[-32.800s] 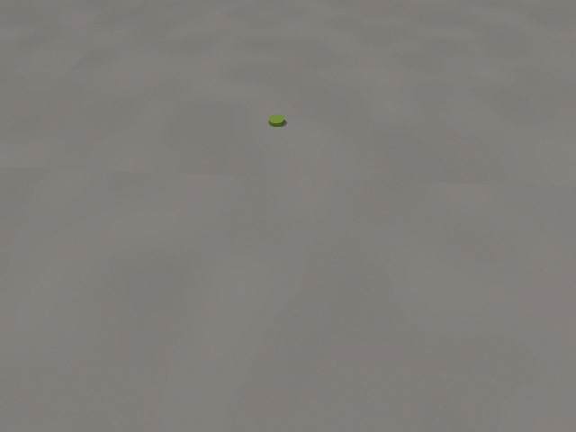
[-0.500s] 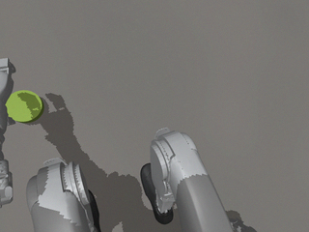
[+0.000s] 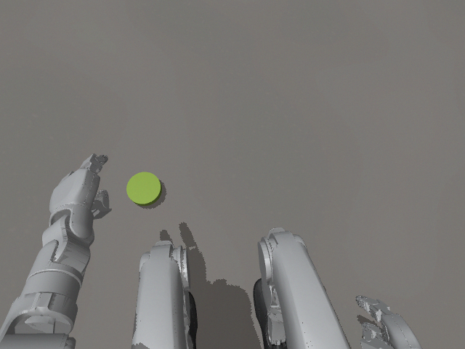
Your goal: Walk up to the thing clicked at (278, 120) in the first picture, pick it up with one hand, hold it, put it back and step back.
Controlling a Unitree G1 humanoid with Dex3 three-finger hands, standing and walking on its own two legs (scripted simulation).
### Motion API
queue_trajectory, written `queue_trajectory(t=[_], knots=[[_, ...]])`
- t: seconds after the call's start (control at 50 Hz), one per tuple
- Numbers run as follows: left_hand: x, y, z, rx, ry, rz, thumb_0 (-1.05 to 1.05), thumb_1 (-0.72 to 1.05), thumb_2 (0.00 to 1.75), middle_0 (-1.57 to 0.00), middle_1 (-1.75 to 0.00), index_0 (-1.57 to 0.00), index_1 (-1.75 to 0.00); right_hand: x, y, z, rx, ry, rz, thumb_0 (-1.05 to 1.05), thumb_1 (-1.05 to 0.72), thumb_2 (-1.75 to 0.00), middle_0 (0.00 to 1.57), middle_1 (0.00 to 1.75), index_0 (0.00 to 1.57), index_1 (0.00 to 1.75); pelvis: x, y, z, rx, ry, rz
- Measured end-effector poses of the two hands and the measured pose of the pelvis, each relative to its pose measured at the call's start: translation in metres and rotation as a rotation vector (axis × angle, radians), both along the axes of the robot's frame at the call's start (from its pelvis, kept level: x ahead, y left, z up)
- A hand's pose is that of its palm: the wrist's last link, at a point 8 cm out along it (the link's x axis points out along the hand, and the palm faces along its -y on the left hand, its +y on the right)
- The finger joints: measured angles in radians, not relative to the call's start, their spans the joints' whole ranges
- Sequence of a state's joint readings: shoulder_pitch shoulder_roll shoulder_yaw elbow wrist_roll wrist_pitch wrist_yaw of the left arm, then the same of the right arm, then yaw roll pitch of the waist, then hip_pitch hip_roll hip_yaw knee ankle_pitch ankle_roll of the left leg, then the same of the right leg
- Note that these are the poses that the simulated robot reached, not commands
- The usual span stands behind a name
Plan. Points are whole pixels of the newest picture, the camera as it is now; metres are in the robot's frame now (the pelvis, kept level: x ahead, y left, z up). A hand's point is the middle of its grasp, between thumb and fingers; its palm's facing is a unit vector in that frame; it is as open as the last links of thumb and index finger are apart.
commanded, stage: home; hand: left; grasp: from above
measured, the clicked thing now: (144, 188) +0.51 +0.22 -0.43
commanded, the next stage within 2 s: none
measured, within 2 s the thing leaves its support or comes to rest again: neither
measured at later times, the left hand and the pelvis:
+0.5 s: hand (51, 271) +0.27 +0.20 +0.08, palm faces +0.05 -0.95 -0.30, open 7.4 cm; pelvis +0.03 +0.00 +0.18, yaw +4 degrees
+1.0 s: hand out of the picture +0.22 +0.20 +0.23, palm faces +0.14 -0.97 -0.21, open 7.4 cm; pelvis +0.08 +0.01 +0.27, yaw +5 degrees
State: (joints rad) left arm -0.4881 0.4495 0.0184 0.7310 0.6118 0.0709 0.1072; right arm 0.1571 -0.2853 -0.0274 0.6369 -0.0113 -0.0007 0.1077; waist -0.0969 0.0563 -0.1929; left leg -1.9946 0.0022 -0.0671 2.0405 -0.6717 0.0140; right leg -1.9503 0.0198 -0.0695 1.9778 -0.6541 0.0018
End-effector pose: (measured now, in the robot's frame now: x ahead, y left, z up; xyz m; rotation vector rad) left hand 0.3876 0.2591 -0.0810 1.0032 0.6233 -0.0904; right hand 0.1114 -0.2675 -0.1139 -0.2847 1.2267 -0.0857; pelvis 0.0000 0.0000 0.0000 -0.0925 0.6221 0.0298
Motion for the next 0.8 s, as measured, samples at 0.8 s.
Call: queue_trajectory(t=[0.8], knots=[[-0.171,-0.012,0.31,-0.66,0.031,0.612,0.01,0.9,0.89,-0.2,-0.3,-0.2,-0.3,0.106,0.043,0.306,-0.056,-0.536,-0.044,0.01,-0.91,-0.9,0.2,0.3,0.2,0.3,0.073,0.007,0.26,0.052,-0.387,0.061]])
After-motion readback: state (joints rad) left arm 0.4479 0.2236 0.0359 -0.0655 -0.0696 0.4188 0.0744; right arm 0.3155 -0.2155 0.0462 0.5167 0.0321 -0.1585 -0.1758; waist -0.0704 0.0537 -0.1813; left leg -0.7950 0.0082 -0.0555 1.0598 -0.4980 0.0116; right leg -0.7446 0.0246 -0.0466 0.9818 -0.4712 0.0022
